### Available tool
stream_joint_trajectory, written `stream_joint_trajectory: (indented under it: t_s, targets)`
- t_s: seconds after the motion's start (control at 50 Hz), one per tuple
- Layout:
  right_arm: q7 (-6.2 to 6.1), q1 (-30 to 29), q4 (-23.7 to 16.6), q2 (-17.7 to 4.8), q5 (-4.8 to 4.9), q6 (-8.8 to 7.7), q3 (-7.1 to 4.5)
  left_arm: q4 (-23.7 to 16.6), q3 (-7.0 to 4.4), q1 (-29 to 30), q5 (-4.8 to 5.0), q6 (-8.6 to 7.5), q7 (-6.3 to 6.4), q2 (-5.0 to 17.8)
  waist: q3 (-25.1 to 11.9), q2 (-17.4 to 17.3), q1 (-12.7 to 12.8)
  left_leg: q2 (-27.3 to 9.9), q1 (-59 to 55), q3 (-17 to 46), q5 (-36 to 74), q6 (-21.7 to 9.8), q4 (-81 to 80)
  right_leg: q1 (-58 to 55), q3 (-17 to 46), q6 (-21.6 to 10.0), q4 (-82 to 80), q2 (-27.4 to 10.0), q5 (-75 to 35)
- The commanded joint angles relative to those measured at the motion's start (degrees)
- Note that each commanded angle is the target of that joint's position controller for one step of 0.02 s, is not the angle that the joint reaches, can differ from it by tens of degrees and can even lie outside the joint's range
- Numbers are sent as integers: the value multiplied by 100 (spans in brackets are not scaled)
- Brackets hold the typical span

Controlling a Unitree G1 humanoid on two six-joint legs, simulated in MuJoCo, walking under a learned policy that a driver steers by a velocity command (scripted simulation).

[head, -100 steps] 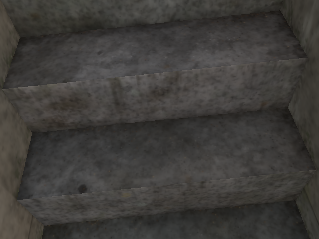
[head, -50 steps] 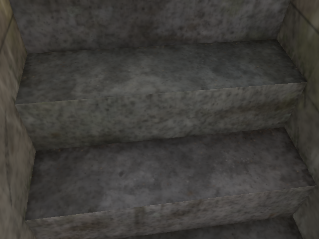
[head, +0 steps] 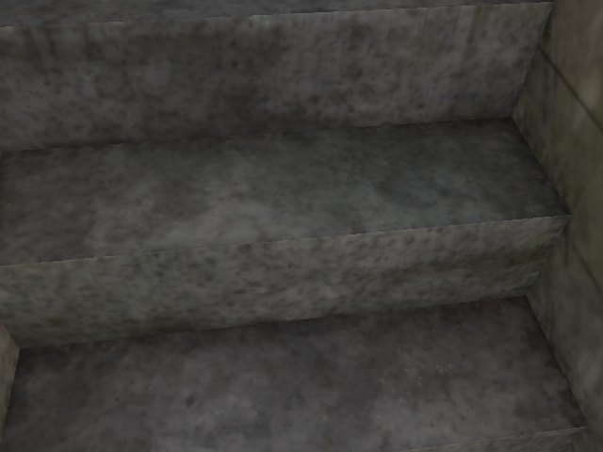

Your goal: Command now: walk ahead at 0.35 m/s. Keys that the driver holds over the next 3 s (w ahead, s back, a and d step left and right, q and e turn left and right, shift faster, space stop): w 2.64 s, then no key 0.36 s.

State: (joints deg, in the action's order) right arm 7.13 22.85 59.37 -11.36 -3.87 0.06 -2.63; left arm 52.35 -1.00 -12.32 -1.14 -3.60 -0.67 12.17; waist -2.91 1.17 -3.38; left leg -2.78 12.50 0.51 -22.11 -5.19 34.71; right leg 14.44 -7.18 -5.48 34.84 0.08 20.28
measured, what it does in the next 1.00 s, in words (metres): climbs: left foot 0.21 m higher, then right foot 0.21 m higher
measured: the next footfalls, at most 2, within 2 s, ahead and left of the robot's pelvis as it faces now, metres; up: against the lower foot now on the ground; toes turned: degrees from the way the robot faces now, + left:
left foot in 0.34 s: +0.19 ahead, +0.06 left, +0.21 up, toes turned +1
right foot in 0.76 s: +0.44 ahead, -0.18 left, +0.42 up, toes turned -8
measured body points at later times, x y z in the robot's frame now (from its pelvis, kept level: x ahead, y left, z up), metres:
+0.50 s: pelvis +0.16 -0.03 +0.15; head +0.15 -0.05 +0.60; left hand +0.28 +0.24 +0.05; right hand +0.30 -0.25 +0.03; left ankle +0.15 +0.06 -0.52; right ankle +0.06 -0.16 -0.29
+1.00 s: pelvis +0.35 -0.09 +0.38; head +0.40 -0.12 +0.82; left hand +0.36 +0.15 +0.24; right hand +0.52 -0.32 +0.26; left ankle +0.35 +0.09 -0.06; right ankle +0.40 -0.18 -0.31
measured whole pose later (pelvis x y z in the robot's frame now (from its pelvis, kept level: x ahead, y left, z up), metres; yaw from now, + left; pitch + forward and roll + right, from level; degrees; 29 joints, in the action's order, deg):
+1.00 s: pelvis +0.35 -0.09 +0.38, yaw -2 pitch +4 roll -1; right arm 1.5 4.4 39.4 -12.3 -0.1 -1.6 -1.0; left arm 55.0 -1.4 -18.9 -2.8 -0.9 0.8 9.2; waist 2.8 -4.0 -0.1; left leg 8.3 58.2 14.3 -5.8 -6.8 118.8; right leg 33.5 -5.9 -3.2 51.2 0.4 21.5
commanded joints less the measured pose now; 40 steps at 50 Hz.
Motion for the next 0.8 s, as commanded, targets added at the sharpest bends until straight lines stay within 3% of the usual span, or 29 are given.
stream_joint_trajectory:
  t_s: [0.02, 0.04, 0.06, 0.08, 0.1, 0.14, 0.2, 0.22, 0.24, 0.26, 0.3, 0.32, 0.34, 0.36, 0.38, 0.4, 0.42, 0.44, 0.46, 0.52, 0.6, 0.66, 0.68, 0.7, 0.72, 0.74, 0.76, 0.78, 0.8]
  targets:
    - [380, 384, -59, 549, -89, 132, 86, 459, -248, -2273, -107, 16, -329, 862, -220, 1183, 543, 455, 2612, -650, 1544, -647, 3271, -2266, 1557, -1323, -1063, -1077, -6319]
    - [469, 432, 70, 348, 20, 90, 55, 925, -367, -3859, -74, 129, -417, 1064, -216, 1713, 1071, 631, 4043, -906, -116, -563, 6694, -2725, 1970, -2110, -1059, -1835, -6789]
    - [413, 185, 29, -172, 178, 0, -113, 888, -252, -3981, -47, 240, -487, 1022, -261, 1107, 1234, 486, 5101, -178, -168, -788, 10113, -2513, 2818, -2244, -1454, -2414, -4505]
    - [258, -685, -386, 98, 208, -126, -144, 966, -217, -3586, -141, 270, -479, 741, 486, 981, 1329, 544, 6973, 266, -756, -1002, 11726, -2474, 3071, -2168, -1928, -2582, -2261]
    - [29, -1609, -870, -155, 135, -203, -138, 1205, -27, -3473, -263, 290, -477, 221, 205, 1, 1387, 554, 8069, 601, -601, -1157, 12128, -3080, 3163, -1939, -1955, -2552, -1497]
    - [-202, -2596, -1798, 272, 143, -188, 14, 1540, 302, -2918, -576, 73, -535, -558, 580, -471, 612, 302, 8687, 534, -858, -1374, 11400, -2847, 1868, -1114, -1823, -2263, -3362]
    - [-233, -2900, -2529, 265, 444, 235, 231, 1148, 134, -888, -660, -4, -633, 137, 1032, -692, -330, -295, 6925, 105, -500, -1336, 8808, 427, 482, -623, -3309, -1481, -1825]
    - [-141, -2617, -2585, 186, 469, 346, 229, 858, 12, -450, -480, 48, -682, 480, 1048, -257, -625, -262, 5703, -498, 714, -1331, 7958, 2025, 289, -781, -3763, -1110, -1976]
    - [-14, -3003, -2733, 48, 646, 428, 324, 824, -5, -377, -422, 143, -824, 936, 490, 550, -884, 150, 2971, -1021, 1494, -1016, 7702, 4131, 536, -1354, -4275, -1094, -5865]
    - [50, -3263, -2761, 4, 755, 459, 346, 948, -101, -806, -236, 194, -912, 1312, 124, 449, -804, 623, 2905, -1481, 1231, -677, 7290, 3383, 576, -1301, -3583, -1126, -10018]
    - [123, -2449, -2374, -89, 541, 678, 419, 1122, -176, -1673, -20, 150, -938, 1709, -657, 526, -621, 867, 3596, -1634, 891, -557, 5400, 291, 598, -807, -2222, -1655, -14001]
    - [-686, -1089, -1355, 340, 387, 257, 457, 454, -337, -1202, 667, -122, 364, 1098, -962, -380, -445, 1049, 2267, -1419, -150, -542, 4486, -928, 143, 273, -1565, -1399, -12928]
    - [-1009, -628, -1185, 117, 572, 125, 440, 565, -309, -1473, 799, -209, 727, 1305, -1309, 300, -558, 1283, 1635, -964, -592, -431, 3457, -1155, 556, 405, -707, -1466, -12887]
    - [-1098, -428, -994, -108, 552, -10, 367, 405, -350, -1451, 792, -218, 756, 1279, -1385, 355, -699, 1309, 895, -352, -199, -581, 2234, -1036, 614, 413, 500, -1130, -11877]
    - [-1182, -524, -693, -611, 382, 14, 258, 175, -288, -1584, 464, -228, 565, 670, -1273, -1382, -441, 233, 127, 1512, 1488, -1460, 1003, 468, 637, 758, 3321, 26, -5322]
    - [-1289, -968, -740, -1005, 263, 109, 121, 32, -324, -1387, 177, -302, 336, 400, -1422, -1721, -271, -691, 186, 3282, 2679, -2516, -498, 1914, 1134, 976, 7058, 1127, -669]
    - [-1221, -1120, -794, -996, 236, 35, 34, -553, -335, -896, 47, -224, 239, 183, -843, -269, -33, -633, 282, 3369, 1074, -2359, -855, 2882, 1799, 658, 8415, 1137, -406]
    - [-1162, -1402, -642, -788, 283, -119, 27, -1032, -234, -150, -66, -76, 232, -163, 98, -272, 240, -705, 731, 3414, -234, -1964, -936, 3872, 1856, 353, 9058, 1071, -296]
    - [-259, -1160, -798, -128, 572, -391, 232, 185, -355, -777, -153, 201, -377, 107, 659, -36, -256, -840, 545, 2714, 1143, -1775, -195, 5094, 2673, -45, 9945, 820, -476]
    - [106, -700, -132, 198, 458, -618, 331, -435, -314, 26, -305, 157, -309, 29, 499, 532, 483, -563, 511, 1466, 1314, -1146, -478, 5822, 2072, -613, 9415, 500, -263]
    - [-21, -1599, -461, -287, 217, -743, 145, -882, -66, 589, -134, 332, -122, 50, 274, -91, 811, -561, 1967, 820, 601, -1093, -1838, 5254, 1211, -283, 9835, -50, 872]
    - [-166, -94, 149, -479, 257, -825, 143, -1659, 141, 1507, -209, 320, 60, 66, -109, 8, 384, -867, 14, 1110, 2929, -1028, -1429, 6749, 979, -84, 9305, -219, 1726]
    - [-927, 52, 1, -1018, 353, -944, -50, -2399, 285, 2451, 279, 433, 506, -607, 1693, -450, 119, -948, 706, 1017, 2161, -917, -2768, 6636, 300, 223, 8194, -128, 1806]
    - [-1196, -458, 18, -1055, 525, -794, -39, -2637, 344, 2819, 222, 463, 537, -381, 1998, -578, 273, -679, 1052, 487, 2786, -663, -3132, 5951, 560, 246, 6647, -585, 2224]
    - [-1276, -872, -294, -1361, 650, -601, -148, -2525, 354, 2009, 254, 541, 443, -38, 1204, -113, 676, -217, 1899, -178, 3506, -628, -3385, 2733, -106, 266, 3429, -436, 1405]
    - [-1296, 36, -152, -1749, 888, -584, -234, -2101, 249, 1236, 501, 635, 592, -120, -136, -415, 628, -503, 1473, 275, 6384, -896, -2564, 680, -45, 147, 3647, 365, 2189]
    - [-1137, 217, 126, -1810, 866, -736, -235, -1565, 128, -601, 475, 660, 593, -125, -1346, -1005, 1443, -751, 462, -28, 9542, -710, -1065, -42, -140, -6, 3347, 640, 1340]
    - [-824, -158, -215, -1744, 905, -827, -286, -1119, -128, -2070, 6, 654, 731, 727, -2169, 161, 2210, -487, 620, -127, 9492, -360, 1556, -285, 1842, -453, 1908, -21, 1918]
    - [-567, -434, -688, -1392, 793, -871, -327, -909, -469, -2052, -308, 646, 783, 1687, -2774, 2068, 2073, 952, 1684, 279, 5211, 20, 4292, -887, 5169, -1427, -431, -1268, 2504]
Over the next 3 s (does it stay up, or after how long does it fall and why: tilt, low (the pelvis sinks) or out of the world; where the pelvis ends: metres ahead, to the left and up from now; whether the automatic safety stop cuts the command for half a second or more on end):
stays up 1.00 0.01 0.87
